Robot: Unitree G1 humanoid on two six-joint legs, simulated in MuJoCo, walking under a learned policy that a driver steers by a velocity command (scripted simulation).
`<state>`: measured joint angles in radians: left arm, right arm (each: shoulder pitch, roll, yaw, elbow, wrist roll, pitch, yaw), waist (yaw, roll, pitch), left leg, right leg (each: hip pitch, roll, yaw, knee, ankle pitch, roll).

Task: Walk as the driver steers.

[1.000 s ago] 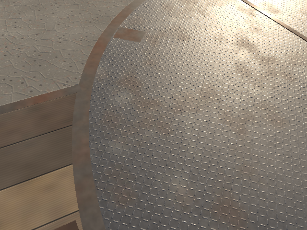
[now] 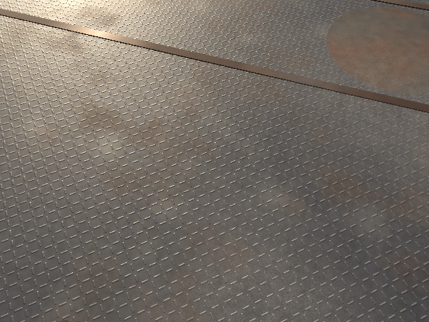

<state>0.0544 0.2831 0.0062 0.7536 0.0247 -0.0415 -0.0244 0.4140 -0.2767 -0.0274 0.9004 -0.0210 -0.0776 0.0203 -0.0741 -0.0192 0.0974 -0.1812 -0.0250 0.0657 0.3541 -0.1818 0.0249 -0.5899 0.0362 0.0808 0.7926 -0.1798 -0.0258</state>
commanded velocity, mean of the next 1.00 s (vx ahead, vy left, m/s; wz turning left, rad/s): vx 0.20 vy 0.00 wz -0.85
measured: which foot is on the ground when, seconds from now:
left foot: down 0.00-0.12, up 0.14-0.58, down 0.60-1.00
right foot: up 0.00-0.10, down 0.12-0.60, up 0.62-1.00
